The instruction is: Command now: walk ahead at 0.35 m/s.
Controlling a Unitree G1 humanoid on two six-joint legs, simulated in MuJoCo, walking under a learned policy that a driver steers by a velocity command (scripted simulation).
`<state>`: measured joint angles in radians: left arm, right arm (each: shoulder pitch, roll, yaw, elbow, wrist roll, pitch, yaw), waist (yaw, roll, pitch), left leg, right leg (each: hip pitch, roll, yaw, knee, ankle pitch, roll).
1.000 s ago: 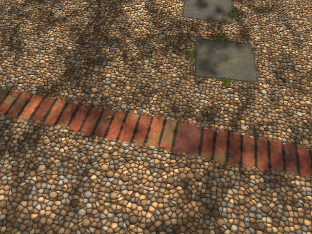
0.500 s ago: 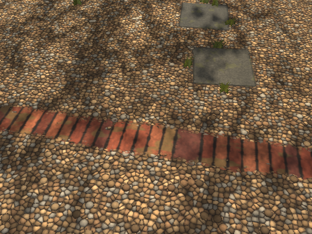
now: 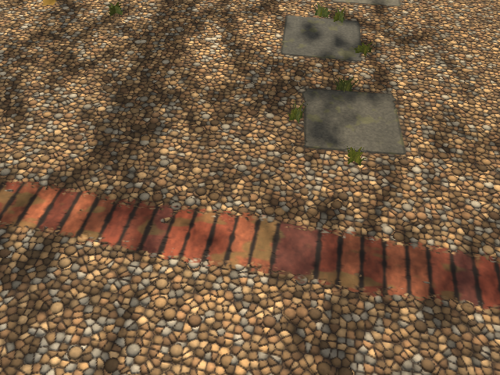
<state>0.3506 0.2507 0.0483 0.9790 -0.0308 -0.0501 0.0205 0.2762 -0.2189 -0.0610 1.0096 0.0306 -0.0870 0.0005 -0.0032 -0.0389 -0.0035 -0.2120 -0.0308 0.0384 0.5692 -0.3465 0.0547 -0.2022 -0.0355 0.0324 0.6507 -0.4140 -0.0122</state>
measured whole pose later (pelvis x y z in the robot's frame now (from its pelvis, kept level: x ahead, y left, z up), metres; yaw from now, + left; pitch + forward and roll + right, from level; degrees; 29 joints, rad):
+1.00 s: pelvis +0.53 -0.01 -0.01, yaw -2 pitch +3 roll -1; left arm 0.40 0.27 0.04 1.00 -0.01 -0.06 0.00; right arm 0.01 -0.24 -0.04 0.81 0.00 -0.12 0.03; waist 0.06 -0.01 0.03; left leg -0.49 0.02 0.04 0.55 -0.10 0.05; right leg -0.10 0.01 0.03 0.73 -0.47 -0.02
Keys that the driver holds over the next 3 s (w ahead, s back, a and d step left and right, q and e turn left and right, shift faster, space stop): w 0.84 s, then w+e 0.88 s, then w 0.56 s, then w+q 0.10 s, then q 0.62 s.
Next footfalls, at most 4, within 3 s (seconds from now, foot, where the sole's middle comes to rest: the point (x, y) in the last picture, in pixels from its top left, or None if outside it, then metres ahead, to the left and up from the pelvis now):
0.40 right None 0.37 -0.14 -0.77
0.96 left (217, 321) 0.68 0.10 -0.77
1.48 right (313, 251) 0.92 -0.20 -0.77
2.00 left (292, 172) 1.28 -0.15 -0.77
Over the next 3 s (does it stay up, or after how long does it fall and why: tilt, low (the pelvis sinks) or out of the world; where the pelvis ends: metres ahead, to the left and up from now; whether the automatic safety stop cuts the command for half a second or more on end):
stays up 1.39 -0.33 0.00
